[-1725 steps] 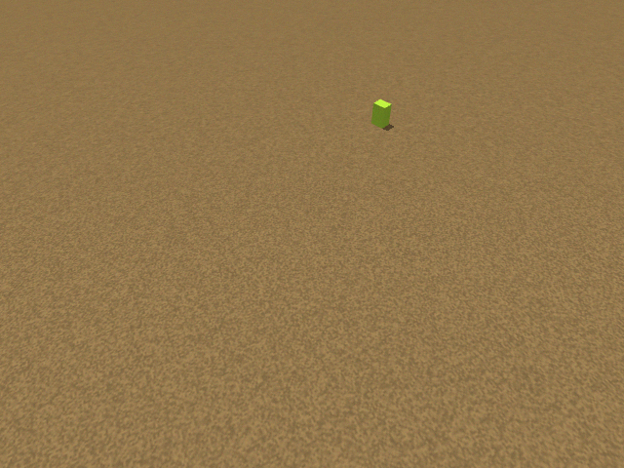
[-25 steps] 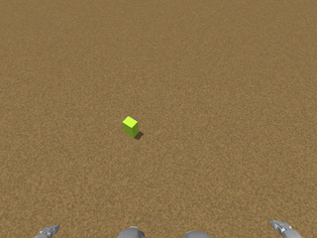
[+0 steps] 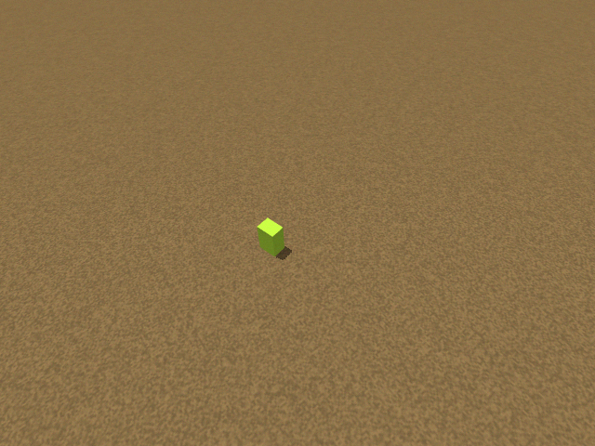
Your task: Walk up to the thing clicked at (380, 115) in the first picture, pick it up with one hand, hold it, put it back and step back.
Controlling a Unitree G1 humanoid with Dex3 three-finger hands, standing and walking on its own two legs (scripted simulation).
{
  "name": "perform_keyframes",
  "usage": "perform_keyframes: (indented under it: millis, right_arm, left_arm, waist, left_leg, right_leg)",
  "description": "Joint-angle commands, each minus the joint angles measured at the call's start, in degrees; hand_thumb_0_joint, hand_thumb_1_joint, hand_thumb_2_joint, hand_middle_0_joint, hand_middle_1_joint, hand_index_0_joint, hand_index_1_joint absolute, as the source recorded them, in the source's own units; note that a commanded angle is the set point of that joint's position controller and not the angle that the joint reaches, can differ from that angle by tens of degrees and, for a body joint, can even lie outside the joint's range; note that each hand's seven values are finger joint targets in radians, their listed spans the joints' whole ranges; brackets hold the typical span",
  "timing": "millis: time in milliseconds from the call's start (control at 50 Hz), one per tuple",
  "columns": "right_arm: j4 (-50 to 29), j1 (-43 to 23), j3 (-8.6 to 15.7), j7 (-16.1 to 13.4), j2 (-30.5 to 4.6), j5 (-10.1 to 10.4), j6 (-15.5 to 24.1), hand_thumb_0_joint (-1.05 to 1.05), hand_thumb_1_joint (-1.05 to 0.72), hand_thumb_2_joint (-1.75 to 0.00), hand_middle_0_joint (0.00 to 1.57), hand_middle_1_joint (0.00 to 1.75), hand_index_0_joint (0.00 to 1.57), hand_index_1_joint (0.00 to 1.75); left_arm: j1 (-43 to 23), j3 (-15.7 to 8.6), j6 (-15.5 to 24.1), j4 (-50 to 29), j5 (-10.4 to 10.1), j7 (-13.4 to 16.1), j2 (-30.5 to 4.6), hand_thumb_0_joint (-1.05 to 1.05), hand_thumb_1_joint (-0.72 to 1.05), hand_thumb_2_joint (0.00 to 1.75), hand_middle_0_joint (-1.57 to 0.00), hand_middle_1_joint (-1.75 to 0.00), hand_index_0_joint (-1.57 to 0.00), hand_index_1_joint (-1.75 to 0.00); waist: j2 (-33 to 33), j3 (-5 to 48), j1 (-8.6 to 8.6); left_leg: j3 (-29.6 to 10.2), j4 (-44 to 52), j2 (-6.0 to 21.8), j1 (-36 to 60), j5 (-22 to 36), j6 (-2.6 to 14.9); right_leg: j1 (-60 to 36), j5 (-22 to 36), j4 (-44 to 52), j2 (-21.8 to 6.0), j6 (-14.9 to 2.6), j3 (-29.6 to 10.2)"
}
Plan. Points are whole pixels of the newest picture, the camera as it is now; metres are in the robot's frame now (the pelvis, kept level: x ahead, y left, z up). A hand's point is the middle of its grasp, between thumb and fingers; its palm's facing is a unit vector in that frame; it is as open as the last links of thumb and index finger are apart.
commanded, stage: step back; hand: left
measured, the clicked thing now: (271, 237) +1.02 +0.17 -0.69
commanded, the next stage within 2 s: stand in 0.78 s
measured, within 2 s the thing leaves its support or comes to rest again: neither
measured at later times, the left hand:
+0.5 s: hand out of the picture +0.07 +0.29 -0.15, palm faces +0.00 -0.93 -0.36, open 7.4 cm
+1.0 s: hand (140, 443) +0.17 +0.26 -0.13, palm faces -0.03 -0.94 -0.34, open 7.4 cm
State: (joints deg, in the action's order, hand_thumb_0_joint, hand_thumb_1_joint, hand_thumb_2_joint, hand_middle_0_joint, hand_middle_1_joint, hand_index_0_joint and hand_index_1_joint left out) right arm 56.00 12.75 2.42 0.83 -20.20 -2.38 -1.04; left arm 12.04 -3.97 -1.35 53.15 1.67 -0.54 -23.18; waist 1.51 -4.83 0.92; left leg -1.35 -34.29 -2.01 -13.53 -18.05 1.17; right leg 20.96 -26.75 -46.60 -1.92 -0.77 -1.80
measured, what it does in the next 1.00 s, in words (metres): stands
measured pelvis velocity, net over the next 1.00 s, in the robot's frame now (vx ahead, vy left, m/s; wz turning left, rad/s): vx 0.04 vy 0.01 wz -0.01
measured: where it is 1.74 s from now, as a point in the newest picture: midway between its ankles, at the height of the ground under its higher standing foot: outside the picture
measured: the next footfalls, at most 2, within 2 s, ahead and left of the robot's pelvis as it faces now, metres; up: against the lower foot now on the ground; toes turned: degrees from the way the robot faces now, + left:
none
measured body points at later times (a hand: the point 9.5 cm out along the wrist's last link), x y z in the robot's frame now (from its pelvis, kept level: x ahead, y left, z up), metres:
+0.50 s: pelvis +0.01 +0.02 +0.01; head +0.03 +0.03 +0.46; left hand +0.07 +0.34 -0.12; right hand +0.08 -0.29 -0.11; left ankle +0.03 +0.13 -0.73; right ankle +0.02 -0.11 -0.72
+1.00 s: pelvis +0.04 +0.01 +0.02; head +0.06 +0.01 +0.47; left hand +0.17 +0.31 -0.10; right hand +0.14 -0.29 -0.11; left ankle +0.03 +0.13 -0.73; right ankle +0.04 -0.11 -0.73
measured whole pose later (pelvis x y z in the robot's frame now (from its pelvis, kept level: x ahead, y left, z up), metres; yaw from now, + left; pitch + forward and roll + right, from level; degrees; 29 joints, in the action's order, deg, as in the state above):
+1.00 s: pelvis +0.04 +0.01 +0.02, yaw -1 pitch -3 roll +0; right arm 62.8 3.2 0.8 0.0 -19.7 -0.3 0.9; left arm 1.6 -0.5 1.0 62.1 0.4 -0.1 -19.6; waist 0.1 -4.9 -0.3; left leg 0.7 -21.8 0.1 -5.5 -13.3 -0.1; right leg 7.1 -12.7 -22.8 -1.1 0.8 -0.1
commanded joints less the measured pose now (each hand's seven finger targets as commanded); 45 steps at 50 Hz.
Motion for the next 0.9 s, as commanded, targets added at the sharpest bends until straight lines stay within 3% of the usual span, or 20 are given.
perform_keyframes:
  millis: [0,40,60,100,120,160,280,300,320,340,360,380,440,500,520,560,580,660,800,880]
  right_arm:
    - [-5.62,-8.55,3.57,-0.76,-15.54,-0.08,3.02,0.00,-0.90,-0.90,0.20,0.30,0.20,0.30]
    - [-5.52,-8.34,3.23,-0.42,-14.06,0.12,1.87,0.00,-0.90,-0.90,0.20,0.30,0.20,0.30]
    - [-5.45,-6.88,2.74,-0.54,-12.14,0.43,1.50,0.00,-0.90,-0.90,0.20,0.30,0.20,0.30]
    - [-5.30,-6.74,2.79,-0.83,-10.89,0.69,1.17,0.00,-0.90,-0.90,0.20,0.30,0.20,0.30]
    - [-4.45,-4.63,3.27,-0.85,-12.71,0.66,1.36,0.00,-0.90,-0.90,0.20,0.30,0.20,0.30]
    - [-3.56,-3.26,3.25,-0.54,-12.28,1.20,2.11,0.00,-0.90,-0.90,0.20,0.30,0.20,0.30]
    - [-1.20,0.16,3.42,-0.03,-10.02,0.46,3.00,0.00,-0.90,-0.90,0.20,0.30,0.20,0.30]
    - [-0.95,0.58,3.89,-0.43,-10.83,-0.05,3.22,0.00,-0.90,-0.90,0.20,0.30,0.20,0.30]
    - [-0.88,1.55,4.28,-0.85,-12.46,-0.46,3.64,0.00,-0.90,-0.90,0.20,0.30,0.20,0.30]
    - [-1.75,-1.46,4.34,-1.02,-15.74,-0.44,3.91,0.00,-0.90,-0.90,0.20,0.30,0.20,0.30]
    - [-2.49,-3.25,4.79,-0.91,-17.82,-0.19,3.84,0.00,-0.90,-0.90,0.20,0.30,0.20,0.30]
    - [-2.89,-5.08,4.32,-0.99,-16.25,-0.24,4.03,0.00,-0.90,-0.90,0.20,0.30,0.20,0.30]
    - [-2.50,-6.24,3.94,-1.14,-15.06,-0.24,4.16,0.00,-0.90,-0.90,0.20,0.30,0.20,0.30]
    - [-2.42,-7.58,3.15,-1.02,-13.20,1.09,3.01,0.00,-0.90,-0.90,0.20,0.30,0.20,0.30]
    - [-2.50,-7.31,2.72,-1.13,-11.43,1.80,2.91,0.00,-0.90,-0.90,0.20,0.30,0.20,0.30]
    - [-2.21,-6.37,2.40,-1.30,-10.19,1.99,2.70,0.00,-0.90,-0.90,0.20,0.30,0.20,0.30]
    - [-1.10,-5.69,2.35,-1.43,-10.11,1.51,2.73,0.00,-0.90,-0.90,0.20,0.30,0.20,0.30]
    - [0.93,-7.23,2.49,-1.19,-11.91,1.25,3.50,0.00,-0.90,-0.90,0.20,0.30,0.20,0.30]
    - [2.67,-8.51,1.52,-1.70,-12.53,2.17,3.76,0.00,-0.90,-0.90,0.20,0.30,0.20,0.30]
    - [3.27,-10.31,1.08,-1.69,-11.82,2.18,3.43,0.00,-0.90,-0.90,0.20,0.30,0.20,0.30]
  left_arm:
    - [0.56,-2.77,2.64,-1.60,-0.73,-0.33,-10.02,0.00,0.90,0.90,-0.20,-0.30,-0.20,-0.30]
    - [2.60,-2.88,3.15,-0.04,-0.18,0.02,-8.63,0.00,0.90,0.90,-0.20,-0.30,-0.20,-0.30]
    - [2.97,-3.24,3.39,0.48,0.38,0.43,-9.80,0.00,0.90,0.90,-0.20,-0.30,-0.20,-0.30]
    - [1.51,-4.32,3.98,-0.19,1.04,0.74,-16.44,0.00,0.90,0.90,-0.20,-0.30,-0.20,-0.30]
    - [-2.42,-4.39,4.32,-1.88,1.00,0.83,-16.20,0.00,0.90,0.90,-0.20,-0.30,-0.20,-0.30]
    - [-3.68,-3.92,4.89,-2.18,0.90,1.16,-14.09,0.00,0.90,0.90,-0.20,-0.30,-0.20,-0.30]
    - [-5.48,-2.42,3.71,-1.54,0.32,0.29,-11.79,0.00,0.90,0.90,-0.20,-0.30,-0.20,-0.30]
    - [-4.34,-1.61,3.41,-1.55,0.35,0.15,-10.25,0.00,0.90,0.90,-0.20,-0.30,-0.20,-0.30]
    - [-4.04,-0.81,3.29,-1.91,0.03,0.07,-7.74,0.00,0.90,0.90,-0.20,-0.30,-0.20,-0.30]
    - [-4.13,-0.23,3.07,-1.33,-1.22,0.01,-5.76,0.00,0.90,0.90,-0.20,-0.30,-0.20,-0.30]
    - [-4.99,-1.57,2.85,-0.38,-0.82,0.43,-9.87,0.00,0.90,0.90,-0.20,-0.30,-0.20,-0.30]
    - [-3.82,-1.40,2.97,-0.33,-0.96,0.36,-9.83,0.00,0.90,0.90,-0.20,-0.30,-0.20,-0.30]
    - [-2.26,-1.03,3.79,1.08,-1.33,0.54,-8.72,0.00,0.90,0.90,-0.20,-0.30,-0.20,-0.30]
    - [-0.91,-1.08,4.50,3.23,-0.75,1.07,-7.75,0.00,0.90,0.90,-0.20,-0.30,-0.20,-0.30]
    - [-0.56,-1.45,4.74,3.48,-0.45,1.45,-9.12,0.00,0.90,0.90,-0.20,-0.30,-0.20,-0.30]
    - [-2.48,-1.98,4.86,3.00,-0.61,1.40,-14.07,0.00,0.90,0.90,-0.20,-0.30,-0.20,-0.30]
    - [-4.71,-1.72,4.84,2.49,-0.66,1.35,-13.59,0.00,0.90,0.90,-0.20,-0.30,-0.20,-0.30]
    - [-7.98,-0.31,4.37,2.45,-1.21,1.35,-9.68,0.00,0.90,0.90,-0.20,-0.30,-0.20,-0.30]
    - [-9.12,0.78,3.54,4.68,-1.80,1.43,-8.30,0.00,0.90,0.90,-0.20,-0.30,-0.20,-0.30]
    - [-10.64,1.00,3.11,5.66,-1.69,1.47,-8.37,0.00,0.90,0.90,-0.20,-0.30,-0.20,-0.30]
  waist:
    - [-10.69,0.81,0.97]
    - [-9.67,1.90,2.08]
    - [-5.13,1.80,2.24]
    - [7.10,-1.39,2.51]
    - [4.03,-3.38,0.94]
    - [1.86,-2.47,0.32]
    - [5.86,2.54,-1.36]
    - [3.24,3.47,-1.89]
    - [-3.57,4.82,-2.27]
    - [-11.46,4.09,-1.49]
    - [-8.54,1.31,-2.03]
    - [-6.12,0.56,-0.71]
    - [-11.28,2.05,-0.25]
    - [-10.61,5.10,1.09]
    - [-7.00,7.35,1.31]
    - [1.85,8.50,-0.29]
    - [1.89,7.63,-1.10]
    - [-0.13,6.41,-0.61]
    - [-1.19,8.50,-0.52]
    - [-2.51,9.32,-0.68]
  left_leg:
    - [-12.94,17.30,12.11,-9.64,-17.93,6.59]
    - [-9.64,12.54,10.00,-11.00,-19.10,4.37]
    - [-7.82,7.84,8.07,-14.75,-19.01,2.80]
    - [-3.55,-12.41,-0.57,-16.27,-16.11,-0.42]
    - [-5.40,-15.67,1.92,-14.73,-12.60,-1.06]
    - [-6.06,-14.32,3.22,-13.77,-8.66,-0.80]
    - [2.00,6.91,1.10,3.03,-1.57,-0.77]
    - [0.28,9.35,1.36,7.63,-0.62,-0.30]
    - [-8.95,14.62,7.74,9.48,-4.28,0.88]
    - [-24.67,21.21,17.40,5.39,-16.61,5.58]
    - [-26.84,22.46,20.53,-2.68,-21.51,10.17]
    - [-23.77,20.83,19.37,-1.44,-16.13,10.56]
    - [-14.16,14.83,15.90,2.27,4.60,8.01]
    - [-6.62,7.60,11.82,-0.49,19.33,3.73]
    - [-5.23,4.82,10.30,-3.17,20.09,1.77]
    - [-1.13,0.72,4.80,-2.78,3.78,-0.50]
    - [-0.85,1.91,4.93,-1.88,2.22,-0.60]
    - [-4.63,8.96,9.25,3.00,15.81,2.08]
    - [-4.64,11.30,10.19,6.97,34.00,1.02]
    - [-3.60,13.69,9.73,9.03,31.14,0.14]
  right_leg:
    - [-7.72,3.23,8.66,0.57,-0.26,1.94]
    - [-15.20,6.05,19.98,2.82,-0.91,3.19]
    - [-19.11,5.51,22.53,2.28,-1.42,-0.19]
    - [-6.53,-27.60,37.34,-16.00,-9.25,-29.24]
    - [-2.98,-27.15,37.37,-18.90,-11.89,-30.90]
    - [-4.53,-16.49,34.61,-16.01,-11.03,-23.77]
    - [-0.49,-2.08,26.16,-8.63,-6.56,-7.94]
    - [2.49,0.53,21.87,-7.24,-5.26,-5.79]
    - [4.64,3.53,14.38,-4.21,-3.60,-2.39]
    - [7.01,0.41,7.33,1.83,-0.51,1.79]
    - [2.83,-3.53,1.16,0.35,-0.41,-1.26]
    - [2.67,-2.37,0.50,-0.09,-0.58,-2.25]
    - [0.09,0.51,8.82,-0.62,-0.50,-0.12]
    - [-13.52,16.32,23.71,1.35,-0.38,2.36]
    - [-18.78,23.20,23.28,-0.72,-1.36,-1.37]
    - [-15.73,23.06,22.55,-10.14,-6.64,-12.87]
    - [-14.14,23.88,22.15,-11.52,-7.63,-13.47]
    - [-10.48,27.28,18.47,-4.07,-2.31,-3.30]
    - [-16.67,37.30,20.04,-4.40,-0.80,-2.41]
    - [-18.44,35.20,23.23,-4.64,-0.52,-2.39]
